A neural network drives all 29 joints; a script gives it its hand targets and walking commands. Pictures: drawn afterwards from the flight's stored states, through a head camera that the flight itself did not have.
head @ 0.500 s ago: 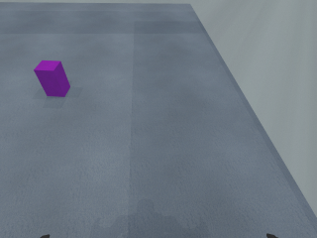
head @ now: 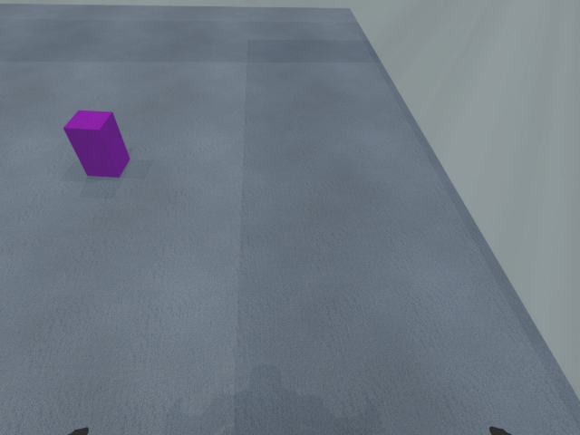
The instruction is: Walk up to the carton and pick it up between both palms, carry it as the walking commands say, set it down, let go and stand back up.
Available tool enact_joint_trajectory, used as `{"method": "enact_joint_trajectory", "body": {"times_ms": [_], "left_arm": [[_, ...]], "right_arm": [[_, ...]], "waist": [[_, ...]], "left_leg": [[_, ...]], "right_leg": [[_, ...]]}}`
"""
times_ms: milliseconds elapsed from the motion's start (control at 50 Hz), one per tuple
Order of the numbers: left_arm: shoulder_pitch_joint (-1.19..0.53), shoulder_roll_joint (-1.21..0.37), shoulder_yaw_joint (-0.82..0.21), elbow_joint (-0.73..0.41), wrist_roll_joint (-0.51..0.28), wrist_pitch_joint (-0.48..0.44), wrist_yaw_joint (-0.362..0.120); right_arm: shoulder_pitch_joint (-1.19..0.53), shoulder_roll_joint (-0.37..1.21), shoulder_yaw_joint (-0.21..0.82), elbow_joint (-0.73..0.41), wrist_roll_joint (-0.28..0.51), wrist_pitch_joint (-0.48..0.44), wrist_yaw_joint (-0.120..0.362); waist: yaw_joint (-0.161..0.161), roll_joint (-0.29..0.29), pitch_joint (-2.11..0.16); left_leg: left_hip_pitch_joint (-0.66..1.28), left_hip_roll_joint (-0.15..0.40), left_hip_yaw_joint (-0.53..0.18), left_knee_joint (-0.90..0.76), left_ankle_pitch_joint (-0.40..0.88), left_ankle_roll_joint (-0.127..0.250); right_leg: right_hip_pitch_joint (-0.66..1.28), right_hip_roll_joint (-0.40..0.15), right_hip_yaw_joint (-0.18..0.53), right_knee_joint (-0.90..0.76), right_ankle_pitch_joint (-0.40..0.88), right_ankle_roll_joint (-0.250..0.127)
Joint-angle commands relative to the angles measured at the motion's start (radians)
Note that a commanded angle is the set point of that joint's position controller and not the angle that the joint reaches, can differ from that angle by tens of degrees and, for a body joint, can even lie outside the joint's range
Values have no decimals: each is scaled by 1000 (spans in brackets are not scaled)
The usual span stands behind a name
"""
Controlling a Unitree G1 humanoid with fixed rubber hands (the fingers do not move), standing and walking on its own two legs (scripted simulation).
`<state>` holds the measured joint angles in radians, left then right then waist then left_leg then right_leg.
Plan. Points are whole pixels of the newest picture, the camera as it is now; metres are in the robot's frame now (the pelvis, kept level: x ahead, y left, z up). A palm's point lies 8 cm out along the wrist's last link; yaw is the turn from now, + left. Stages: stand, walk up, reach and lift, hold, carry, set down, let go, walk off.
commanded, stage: stand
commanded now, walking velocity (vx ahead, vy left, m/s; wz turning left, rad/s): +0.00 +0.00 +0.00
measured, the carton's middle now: (99, 144) +1.56 +1.02 -0.63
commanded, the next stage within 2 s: walk up in 0.24 s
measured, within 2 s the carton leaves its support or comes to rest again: neither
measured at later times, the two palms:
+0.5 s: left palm out of the picture +0.10 +0.34 -0.09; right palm out of the picture +0.13 -0.32 -0.09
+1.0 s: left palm out of the picture +0.12 +0.50 -0.08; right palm (371, 294) +0.38 -0.14 -0.07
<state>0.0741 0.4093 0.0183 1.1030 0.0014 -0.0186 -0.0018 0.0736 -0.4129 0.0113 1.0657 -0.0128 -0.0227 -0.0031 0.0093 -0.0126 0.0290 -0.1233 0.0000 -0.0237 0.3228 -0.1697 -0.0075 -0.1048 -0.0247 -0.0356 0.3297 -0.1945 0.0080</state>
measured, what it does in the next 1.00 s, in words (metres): walks ahead, turning left: left foot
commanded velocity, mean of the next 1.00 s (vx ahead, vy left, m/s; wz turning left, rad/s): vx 0.00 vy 0.00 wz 0.00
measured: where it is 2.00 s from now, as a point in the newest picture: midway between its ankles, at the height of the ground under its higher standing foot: (185, 323)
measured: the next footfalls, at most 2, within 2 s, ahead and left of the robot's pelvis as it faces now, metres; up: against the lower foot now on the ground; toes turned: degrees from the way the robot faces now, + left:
left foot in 0.74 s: +0.15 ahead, +0.26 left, +0.00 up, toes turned +25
right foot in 1.16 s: +0.46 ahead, +0.12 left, +0.00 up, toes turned +24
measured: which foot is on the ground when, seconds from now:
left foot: down 0.00-0.44, up 0.46-0.72, down 0.74-1.00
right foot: down 0.00-0.76, up 0.78-1.00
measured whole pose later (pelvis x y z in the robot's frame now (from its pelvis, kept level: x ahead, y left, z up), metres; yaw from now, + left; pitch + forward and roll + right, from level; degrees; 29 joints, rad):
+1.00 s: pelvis +0.17 +0.14 -0.01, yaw +25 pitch +0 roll +1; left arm 0.24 0.51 0.09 0.82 0.02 -0.07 -0.09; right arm 0.30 -0.46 -0.08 0.77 -0.01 -0.08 0.10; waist -0.04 -0.04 0.01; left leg -0.18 -0.03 0.00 0.40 -0.23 0.05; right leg -0.52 -0.14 -0.06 0.79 -0.23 0.00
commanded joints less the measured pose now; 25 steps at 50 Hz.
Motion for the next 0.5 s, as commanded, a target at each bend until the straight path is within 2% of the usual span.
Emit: {"method": "enact_joint_trajectory", "body": {"times_ms": [0,20,80,100,120,140,200,220,240,260,280,300,320,360,400,420,440,460,480], "left_arm": [[-33,156,23,-35,1,-8,4],[-41,164,29,-35,0,-9,3],[-30,152,24,-32,5,-11,5],[-31,161,23,-39,-1,-12,2],[-44,159,20,-32,1,-10,5],[-35,144,20,-37,-1,-9,4],[-55,157,24,-50,5,-7,5],[-41,146,25,-45,-1,-7,2],[-35,181,32,-35,3,-6,2],[-30,152,22,-42,-2,-6,1],[-43,174,31,-36,3,-6,2],[-38,153,26,-40,3,-5,5],[-39,154,24,-44,4,-11,5],[-47,167,28,-36,4,-7,2],[-30,170,29,-35,1,-9,5],[46,338,113,-100,15,-46,-8],[173,340,137,-100,18,-64,-6],[183,356,149,-125,22,-80,6],[114,353,153,-198,25,-91,9]], "right_arm": [[-33,-177,-30,-42,0,-9,0],[-38,-184,-34,-37,-3,-6,-5],[-17,-169,-25,-39,3,-10,-6],[-24,-185,-29,-42,3,-9,-5],[-25,-170,-26,-38,4,-8,-1],[-32,-167,-27,-50,1,-8,-3],[-36,-164,-25,-57,2,-12,-3],[-45,-184,-29,-43,1,-10,-5],[-21,-173,-30,-44,-3,-8,-8],[-37,-173,-28,-42,3,-5,-8],[-37,-166,-31,-46,2,-7,-9],[-41,-180,-31,-39,3,-6,-11],[-24,-154,-22,-47,0,-9,-11],[-42,-158,-24,-49,2,-10,-1],[-20,-178,-33,-40,0,-4,-5],[-3,-298,-105,-160,-24,9,55],[-130,-262,-101,-226,-35,14,90],[-214,-184,-91,-297,-39,14,108],[-170,-203,-100,-304,-46,17,121]], "waist": [[-1,-21,-34],[4,-1,-43],[-4,1,-49],[-9,31,-50],[-15,10,-40],[1,6,-32],[-9,9,-46],[7,26,-64],[-5,19,-61],[3,7,-49],[-4,-22,-37],[12,11,-44],[0,22,-70],[-5,4,-73],[-7,8,-52],[33,35,-87],[100,-16,-42],[120,-136,-5],[68,-87,-6]], "left_leg": [[-5,127,-90,-42,100,43],[-1,122,-87,-44,118,43],[-3,125,-91,-31,131,44],[12,121,-89,-34,111,41],[-8,121,-92,-41,104,36],[-29,124,-94,-48,103,44],[-17,121,-91,-50,127,36],[-3,119,-83,-41,127,32],[8,123,-86,-41,142,33],[-1,129,-86,-34,140,33],[0,129,-97,-47,123,36],[-27,122,-86,-39,114,41],[-7,125,-93,-56,101,42],[13,127,-95,-51,110,42],[23,126,-92,-43,150,37],[-263,78,-147,105,-323,106],[-500,67,-120,253,-365,102],[-667,70,-67,496,-244,64],[-698,142,-108,603,-204,33]], "right_leg": [[3,-114,96,-48,101,-45],[9,-118,96,-50,96,-48],[8,-119,103,-54,101,-40],[2,-116,105,-56,88,-45],[0,-116,98,-54,76,-46],[20,-122,96,-56,105,-46],[19,-118,100,-50,104,-39],[23,-121,102,-48,102,-37],[27,-121,104,-47,104,-44],[9,-118,99,-54,121,-41],[7,-117,93,-55,91,-50],[30,-120,98,-60,121,-49],[39,-125,109,-41,105,-49],[17,-122,101,-50,79,-46],[8,-116,99,-63,110,-42],[182,-136,55,36,-308,-86],[256,-234,184,-16,-477,-147],[257,-433,335,-148,-531,-236],[183,-528,360,-194,-543,-263]]}}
